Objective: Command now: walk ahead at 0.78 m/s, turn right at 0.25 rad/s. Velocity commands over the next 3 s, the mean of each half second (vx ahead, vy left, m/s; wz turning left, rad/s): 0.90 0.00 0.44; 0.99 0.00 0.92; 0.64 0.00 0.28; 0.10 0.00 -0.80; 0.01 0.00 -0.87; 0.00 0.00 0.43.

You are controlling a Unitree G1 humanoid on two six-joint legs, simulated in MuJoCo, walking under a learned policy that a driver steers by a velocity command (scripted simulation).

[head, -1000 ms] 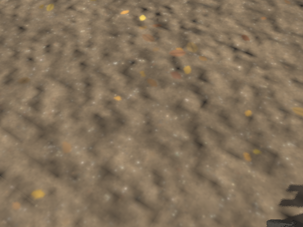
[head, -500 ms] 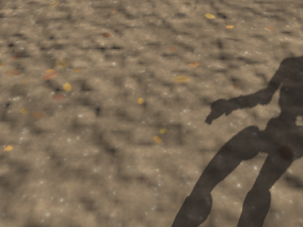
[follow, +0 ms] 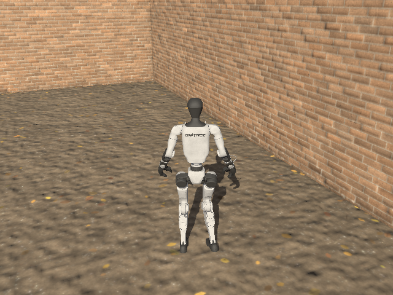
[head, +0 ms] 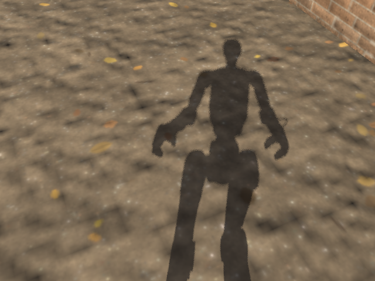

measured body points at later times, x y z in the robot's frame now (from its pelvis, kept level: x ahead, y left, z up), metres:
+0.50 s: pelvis +0.31 -0.01 +0.01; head +0.32 +0.00 +0.45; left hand +0.30 +0.29 -0.10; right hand +0.49 -0.26 -0.11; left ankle +0.28 +0.10 -0.64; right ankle +0.24 -0.15 -0.73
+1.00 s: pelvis +0.71 +0.21 +0.00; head +0.74 +0.23 +0.45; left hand +0.73 +0.53 -0.06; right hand +0.89 -0.02 -0.12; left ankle +0.61 +0.16 -0.73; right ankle +0.98 +0.18 -0.66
